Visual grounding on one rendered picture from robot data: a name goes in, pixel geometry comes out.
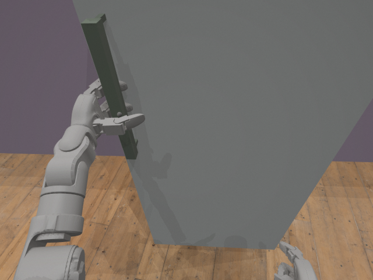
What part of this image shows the robot right hand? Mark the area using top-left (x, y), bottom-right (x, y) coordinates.
top-left (274, 241), bottom-right (318, 280)

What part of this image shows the robot left upper arm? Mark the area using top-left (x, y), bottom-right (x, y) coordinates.
top-left (17, 245), bottom-right (86, 280)

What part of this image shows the fridge door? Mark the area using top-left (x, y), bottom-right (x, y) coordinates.
top-left (72, 0), bottom-right (373, 250)

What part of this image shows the robot left forearm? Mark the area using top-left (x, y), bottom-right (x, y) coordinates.
top-left (13, 125), bottom-right (97, 280)

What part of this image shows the handle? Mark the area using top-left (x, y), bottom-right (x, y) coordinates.
top-left (81, 13), bottom-right (138, 159)

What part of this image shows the robot left hand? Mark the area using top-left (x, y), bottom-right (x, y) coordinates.
top-left (71, 78), bottom-right (145, 140)

